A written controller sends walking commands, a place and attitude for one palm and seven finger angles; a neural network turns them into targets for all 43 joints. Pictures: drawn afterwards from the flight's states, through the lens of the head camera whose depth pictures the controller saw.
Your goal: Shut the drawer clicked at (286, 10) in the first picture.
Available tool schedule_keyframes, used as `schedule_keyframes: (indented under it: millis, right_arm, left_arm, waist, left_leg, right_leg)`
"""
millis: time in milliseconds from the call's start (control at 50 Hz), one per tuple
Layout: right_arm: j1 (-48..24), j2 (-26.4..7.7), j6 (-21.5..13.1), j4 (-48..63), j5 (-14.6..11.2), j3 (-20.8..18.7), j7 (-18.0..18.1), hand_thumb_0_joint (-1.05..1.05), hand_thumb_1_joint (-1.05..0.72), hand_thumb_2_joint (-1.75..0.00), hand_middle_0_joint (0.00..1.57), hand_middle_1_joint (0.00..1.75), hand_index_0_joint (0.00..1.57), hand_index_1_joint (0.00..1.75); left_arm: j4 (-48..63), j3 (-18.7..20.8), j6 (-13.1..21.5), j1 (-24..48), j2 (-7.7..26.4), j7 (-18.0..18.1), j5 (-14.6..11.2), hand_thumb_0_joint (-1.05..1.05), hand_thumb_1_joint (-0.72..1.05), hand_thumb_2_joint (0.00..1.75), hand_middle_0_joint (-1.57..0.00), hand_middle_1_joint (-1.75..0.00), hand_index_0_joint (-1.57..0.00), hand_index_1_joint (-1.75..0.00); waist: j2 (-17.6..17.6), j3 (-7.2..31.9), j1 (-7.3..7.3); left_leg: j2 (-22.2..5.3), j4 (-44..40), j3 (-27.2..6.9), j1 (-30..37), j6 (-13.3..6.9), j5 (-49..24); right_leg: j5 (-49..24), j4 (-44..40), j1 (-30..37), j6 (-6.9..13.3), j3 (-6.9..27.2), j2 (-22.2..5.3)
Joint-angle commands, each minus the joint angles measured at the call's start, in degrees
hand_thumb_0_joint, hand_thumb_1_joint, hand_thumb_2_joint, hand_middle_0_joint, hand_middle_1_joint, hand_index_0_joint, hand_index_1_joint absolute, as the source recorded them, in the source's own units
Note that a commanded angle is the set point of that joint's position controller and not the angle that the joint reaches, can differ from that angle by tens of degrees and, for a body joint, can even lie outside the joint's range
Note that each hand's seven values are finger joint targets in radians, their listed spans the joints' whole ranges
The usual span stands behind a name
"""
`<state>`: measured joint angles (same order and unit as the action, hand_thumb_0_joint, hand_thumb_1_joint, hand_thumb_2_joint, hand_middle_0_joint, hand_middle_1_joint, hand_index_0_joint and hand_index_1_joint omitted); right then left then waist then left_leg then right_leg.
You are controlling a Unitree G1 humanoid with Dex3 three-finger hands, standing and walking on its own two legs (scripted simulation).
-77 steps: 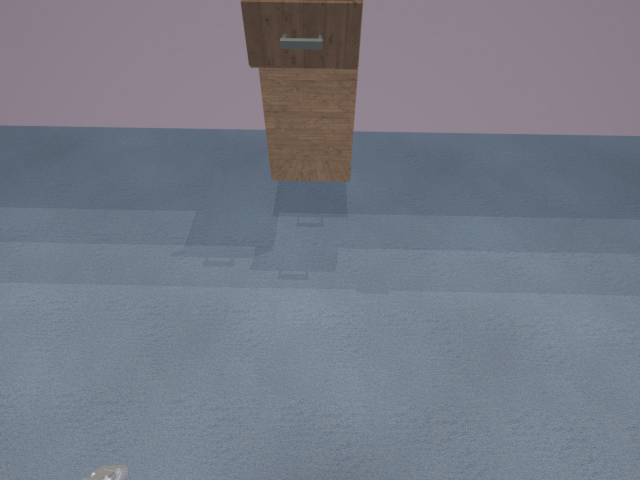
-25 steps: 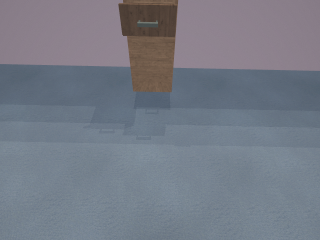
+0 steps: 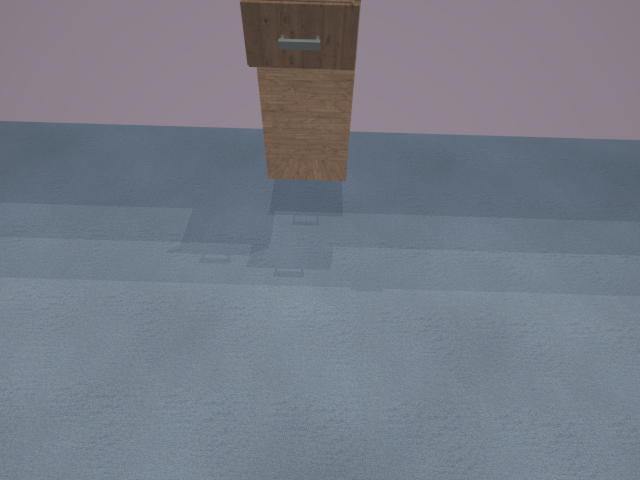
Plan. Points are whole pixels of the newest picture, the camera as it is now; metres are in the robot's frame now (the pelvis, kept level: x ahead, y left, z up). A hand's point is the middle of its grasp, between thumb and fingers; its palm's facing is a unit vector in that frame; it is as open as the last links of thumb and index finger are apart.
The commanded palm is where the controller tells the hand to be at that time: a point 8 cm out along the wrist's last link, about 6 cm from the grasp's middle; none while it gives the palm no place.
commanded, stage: walk to a spot facing it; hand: left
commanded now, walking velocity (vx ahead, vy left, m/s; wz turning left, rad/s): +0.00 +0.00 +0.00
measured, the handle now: (299, 41) +1.26 +0.14 +0.02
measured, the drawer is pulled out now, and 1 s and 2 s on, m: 0.30 0.30 0.30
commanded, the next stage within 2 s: turn to face it in 1.58 s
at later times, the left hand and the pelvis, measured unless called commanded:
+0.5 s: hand out of the picture +0.05 +0.20 -0.20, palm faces -0.07 -0.99 -0.14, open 7.4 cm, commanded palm none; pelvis +0.08 +0.02 -0.02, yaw -5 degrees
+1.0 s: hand (258, 366) +0.34 +0.13 -0.18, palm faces -0.09 -0.98 -0.18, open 7.2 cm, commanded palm none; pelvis +0.27 -0.04 -0.01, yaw -6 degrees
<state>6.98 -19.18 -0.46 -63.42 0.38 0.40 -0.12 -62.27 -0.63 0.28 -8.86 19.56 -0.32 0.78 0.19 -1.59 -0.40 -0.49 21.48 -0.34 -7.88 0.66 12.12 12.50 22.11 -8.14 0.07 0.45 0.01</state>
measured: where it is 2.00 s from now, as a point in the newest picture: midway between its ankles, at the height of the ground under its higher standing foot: (360, 350)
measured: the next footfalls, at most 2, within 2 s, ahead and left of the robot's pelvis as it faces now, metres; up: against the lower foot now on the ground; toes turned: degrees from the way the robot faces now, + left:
right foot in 0.76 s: +0.32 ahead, -0.15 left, +0.00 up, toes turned -14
left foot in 1.16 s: +0.47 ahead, +0.07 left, +0.00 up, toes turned +5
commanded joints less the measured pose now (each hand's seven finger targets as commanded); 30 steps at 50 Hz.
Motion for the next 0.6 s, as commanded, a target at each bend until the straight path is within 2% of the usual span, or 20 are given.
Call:
schedule_keyframes:
  millis: [0,80,100,120,160,200,260,300,320,340,360,380,400,420,440,480,500,520,540,580]
  right_arm:
    - [-2.6,-11.6,-1.6,3.2,0.0,-2.2,0.9,0.0,-0.9,-0.9,0.2,0.3,0.2,0.3]
    - [-2.6,-11.6,-1.6,3.3,0.0,-2.2,0.9,0.0,-0.9,-0.9,0.2,0.3,0.2,0.3]
    - [-0.9,-7.0,-1.1,2.2,0.3,-1.0,0.8,0.0,-0.9,-0.9,0.2,0.3,0.2,0.3]
    - [1.3,-4.3,-0.6,1.6,0.5,-0.5,0.6,0.0,-0.9,-0.9,0.2,0.3,0.2,0.3]
    - [3.2,-4.0,-0.1,1.4,0.9,-0.8,0.4,0.0,-0.9,-0.9,0.2,0.3,0.2,0.3]
    - [4.0,-3.8,-0.2,2.0,1.1,-1.1,0.3,0.0,-0.9,-0.9,0.2,0.3,0.2,0.3]
    - [5.9,-2.3,-1.0,3.2,1.0,-1.5,0.3,0.0,-0.9,-0.9,0.2,0.3,0.2,0.3]
    - [7.3,-0.8,-1.9,3.6,0.8,-1.7,0.4,0.0,-0.9,-0.9,0.2,0.3,0.2,0.3]
    - [8.6,-0.2,-2.2,3.4,0.7,-1.8,0.4,0.0,-0.9,-0.9,0.2,0.3,0.2,0.3]
    - [10.3,0.0,-2.5,2.9,0.5,-1.9,0.5,0.0,-0.9,-0.9,0.2,0.3,0.2,0.3]
    - [14.4,0.0,-3.0,1.6,0.5,-2.0,0.7,0.0,-0.9,-0.9,0.2,0.3,0.2,0.3]
    - [21.9,-3.1,-3.6,-1.2,1.1,-3.1,1.1,0.0,-0.9,-0.9,0.2,0.3,0.2,0.3]
    - [29.7,-4.3,-4.0,-3.6,1.4,-3.6,1.9,0.0,-0.9,-0.9,0.2,0.3,0.2,0.3]
    - [30.9,-1.6,-4.0,-4.3,1.2,-2.7,2.5,0.0,-0.9,-0.9,0.2,0.3,0.2,0.3]
    - [29.7,-0.3,-4.1,-3.7,1.0,-2.8,2.5,0.0,-0.9,-0.9,0.2,0.3,0.2,0.3]
    - [25.6,1.2,-4.8,-2.5,1.0,-2.6,2.7,0.0,-0.9,-0.9,0.2,0.3,0.2,0.3]
    - [24.8,1.9,-5.1,-2.5,0.9,-2.5,2.8,0.0,-0.9,-0.9,0.2,0.3,0.2,0.3]
    - [24.8,2.9,-5.3,-2.9,0.8,-2.4,2.8,0.0,-0.9,-0.9,0.2,0.3,0.2,0.3]
    - [24.4,3.4,-5.5,-3.1,0.8,-2.4,2.9,0.0,-0.9,-0.9,0.2,0.3,0.2,0.3]
    - [24.6,3.7,-5.5,-3.6,0.9,-2.4,2.8,0.0,-0.9,-0.9,0.2,0.3,0.2,0.3]
  left_arm:
    - [3.5,2.4,1.3,2.3,11.6,0.9,-0.1,0.0,0.9,0.9,-0.2,-0.3,-0.2,-0.3]
    - [3.5,2.4,1.3,2.1,11.6,0.9,-0.1,0.0,0.9,0.9,-0.2,-0.3,-0.2,-0.3]
    - [2.3,1.5,0.8,-0.2,6.8,1.1,-0.3,0.0,0.9,0.9,-0.2,-0.3,-0.2,-0.3]
    - [1.5,0.9,0.1,-2.3,4.4,1.1,-0.1,0.0,0.9,0.9,-0.2,-0.3,-0.2,-0.3]
    - [1.2,1.3,-0.5,-4.3,4.7,0.6,0.4,0.0,0.9,0.9,-0.2,-0.3,-0.2,-0.3]
    - [1.8,2.0,-0.6,-6.1,4.9,0.1,0.6,0.0,0.9,0.9,-0.2,-0.3,-0.2,-0.3]
    - [2.1,3.0,-0.1,-9.6,5.1,0.0,0.4,0.0,0.9,0.9,-0.2,-0.3,-0.2,-0.3]
    - [2.0,3.7,0.7,-11.4,4.8,0.2,0.3,0.0,0.9,0.9,-0.2,-0.3,-0.2,-0.3]
    - [2.1,4.0,1.0,-11.4,4.7,0.4,0.3,0.0,0.9,0.9,-0.2,-0.3,-0.2,-0.3]
    - [2.2,4.1,1.1,-11.0,4.2,0.3,0.3,0.0,0.9,0.9,-0.2,-0.3,-0.2,-0.3]
    - [2.6,3.9,1.1,-9.4,2.4,0.2,0.3,0.0,0.9,0.9,-0.2,-0.3,-0.2,-0.3]
    - [3.9,3.5,1.2,-7.3,-0.9,0.0,0.2,0.0,0.9,0.9,-0.2,-0.3,-0.2,-0.3]
    - [6.6,2.8,2.1,-1.5,-2.9,0.2,0.4,0.0,0.9,0.9,-0.2,-0.3,-0.2,-0.3]
    - [7.4,3.4,2.4,0.5,-2.0,0.4,0.6,0.0,0.9,0.9,-0.2,-0.3,-0.2,-0.3]
    - [7.3,3.4,2.6,1.6,-2.1,0.1,0.5,0.0,0.9,0.9,-0.2,-0.3,-0.2,-0.3]
    - [7.0,3.6,1.9,0.4,-5.0,-0.9,0.5,0.0,0.9,0.9,-0.2,-0.3,-0.2,-0.3]
    - [7.1,3.5,1.4,0.3,-5.9,-1.3,0.5,0.0,0.9,0.9,-0.2,-0.3,-0.2,-0.3]
    - [7.3,3.4,1.0,0.6,-6.8,-1.6,0.5,0.0,0.9,0.9,-0.2,-0.3,-0.2,-0.3]
    - [7.7,3.4,1.0,1.5,-7.3,-1.9,0.4,0.0,0.9,0.9,-0.2,-0.3,-0.2,-0.3]
    - [8.5,3.1,1.0,3.5,-8.5,-2.2,0.3,0.0,0.9,0.9,-0.2,-0.3,-0.2,-0.3]
  waist:
    - [0.0,3.1,0.15]
    - [-0.2,3.5,0.11]
    - [0.1,4.6,0.11]
    - [0.8,3.9,0.06]
    - [1.6,-0.2,-0.14]
    - [3.5,-4.7,-0.58]
    - [5.8,-5.4,-0.81]
    - [7.3,-4.2,-0.17]
    - [7.1,-4.1,0.42]
    - [5.1,-4.4,1.16]
    - [-0.4,-5.1,3.3]
    - [-12.3,-4.0,6.01]
    - [-18.1,-6.7,8.47]
    - [-10.4,-8.7,7.63]
    - [-3.4,-9.3,6.88]
    - [-6.2,-9.5,3.88]
    - [-7.6,-10.2,2.92]
    - [-8.1,-10.7,2.48]
    - [-8.3,-11.1,2.14]
    - [-7.8,-11.1,2.04]
  left_leg:
    - [-6.3,-3.4,-5.6,0.3,-2.2,-8.7]
    - [-6.3,-3.4,-5.7,0.9,-2.2,-9.8]
    - [-6.3,-2.9,-4.5,1.4,-1.6,-7.1]
    - [-5.6,-1.9,-3.6,0.7,-1.1,-0.7]
    - [-4.5,-1.0,-3.0,-4.0,-1.6,12.7]
    - [-3.5,1.3,-2.5,-8.9,-1.9,18.4]
    - [-2.1,8.6,0.9,-12.1,-1.7,15.5]
    - [-2.0,12.2,3.6,-11.3,-1.5,11.8]
    - [-2.2,10.9,4.2,-9.8,-1.4,11.3]
    - [-2.6,9.6,4.0,-6.7,-1.7,10.6]
    - [-4.5,4.2,0.6,-0.3,-2.9,7.0]
    - [-12.7,-1.7,-12.0,10.4,-7.0,-0.5]
    - [-21.3,-6.3,-22.5,17.5,-11.0,-17.1]
    - [-23.7,-4.4,-22.2,18.2,-13.5,-27.7]
    - [-24.1,-3.7,-19.8,17.2,-14.4,-29.3]
    - [-20.2,-7.0,-11.9,12.5,-12.0,-21.7]
    - [-18.4,-8.9,-8.6,10.5,-11.1,-18.8]
    - [-16.4,-10.3,-5.1,8.8,-10.1,-17.5]
    - [-15.6,-11.1,-3.2,7.1,-9.5,-16.8]
    - [-13.6,-11.8,1.4,4.6,-8.5,-19.4]
  right_leg:
    - [-7.8,-3.8,0.1,1.6,5.8,-6.8]
    - [-8.8,-3.7,0.4,1.6,5.7,-6.8]
    - [-5.6,-3.8,0.7,1.0,5.3,-6.7]
    - [2.3,-3.6,-0.2,0.8,5.6,-6.2]
    - [16.1,-4.3,-3.2,1.8,7.7,-5.7]
    - [22.2,-5.1,-5.3,3.3,10.2,-5.9]
    - [22.8,-5.4,-3.8,6.4,14.5,-8.3]
    - [15.2,-4.6,-2.8,8.4,16.9,-10.6]
    - [11.2,-3.1,-3.3,8.7,16.0,-10.8]
    - [8.3,-0.4,-5.6,8.2,13.9,-9.2]
    - [4.7,6.8,-10.8,6.6,9.5,-5.7]
    - [3.1,23.8,-21.0,3.6,0.9,1.1]
    - [18.2,36.3,-34.0,2.1,-3.3,2.7]
    - [18.3,42.0,-38.2,2.4,0.3,-1.0]
    - [16.9,43.8,-39.0,2.5,0.7,-3.4]
    - [12.1,43.2,-36.6,1.7,-0.6,-5.3]
    - [9.2,41.6,-35.6,1.4,-1.6,-5.6]
    - [6.4,39.0,-34.3,1.3,-3.2,-5.5]
    - [4.3,34.7,-32.3,1.4,-4.1,-5.7]
    - [0.5,24.2,-25.8,1.8,-7.3,-4.4]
